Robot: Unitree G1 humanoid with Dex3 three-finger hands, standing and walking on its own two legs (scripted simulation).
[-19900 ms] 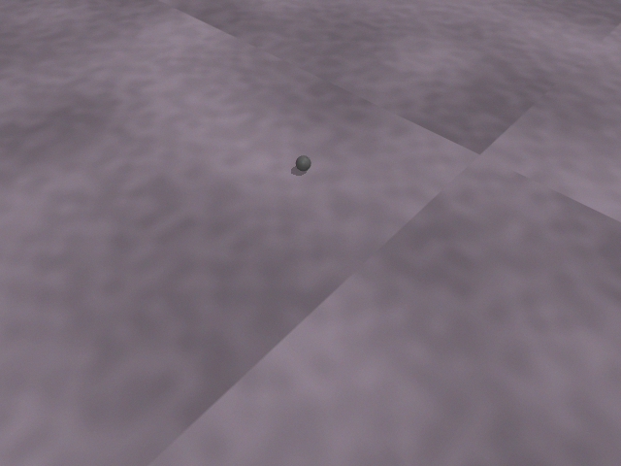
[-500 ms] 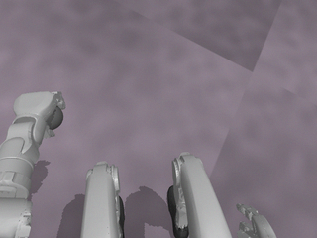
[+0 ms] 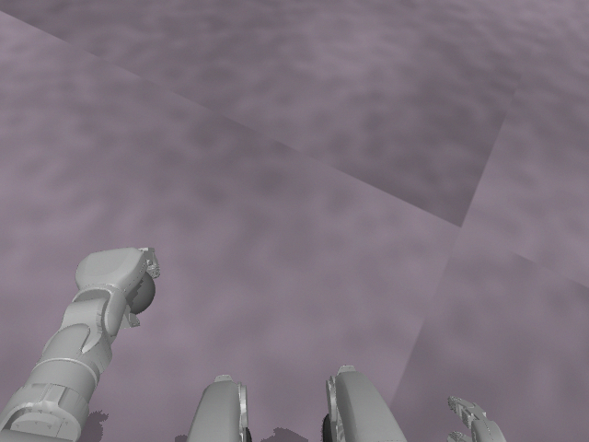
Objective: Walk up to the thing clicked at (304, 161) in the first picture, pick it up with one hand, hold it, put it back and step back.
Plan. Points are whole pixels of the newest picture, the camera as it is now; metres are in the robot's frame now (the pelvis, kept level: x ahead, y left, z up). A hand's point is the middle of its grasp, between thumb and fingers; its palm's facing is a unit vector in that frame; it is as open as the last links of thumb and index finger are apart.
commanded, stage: lift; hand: left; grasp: from above
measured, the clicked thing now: (129, 291) +0.37 +0.24 -0.09
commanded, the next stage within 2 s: hold in 0.52 s
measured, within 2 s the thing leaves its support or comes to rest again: neither
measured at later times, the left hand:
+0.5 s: hand (118, 264) +0.36 +0.22 +0.01, palm faces -0.45 -0.08 -0.89, open 9.5 cm
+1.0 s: hand (107, 246) +0.37 +0.22 +0.05, palm faces -0.45 -0.06 -0.89, open 9.5 cm
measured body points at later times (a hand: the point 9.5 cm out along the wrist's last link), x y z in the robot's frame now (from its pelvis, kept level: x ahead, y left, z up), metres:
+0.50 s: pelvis +0.04 +0.00 +0.09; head +0.09 -0.01 +0.54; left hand +0.38 +0.22 +0.06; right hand +0.13 -0.27 -0.03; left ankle +0.06 +0.12 -0.61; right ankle +0.07 -0.14 -0.61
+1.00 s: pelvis +0.06 +0.00 +0.11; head +0.08 -0.01 +0.56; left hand +0.38 +0.22 +0.10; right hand +0.17 -0.27 +0.00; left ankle +0.06 +0.12 -0.61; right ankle +0.07 -0.14 -0.61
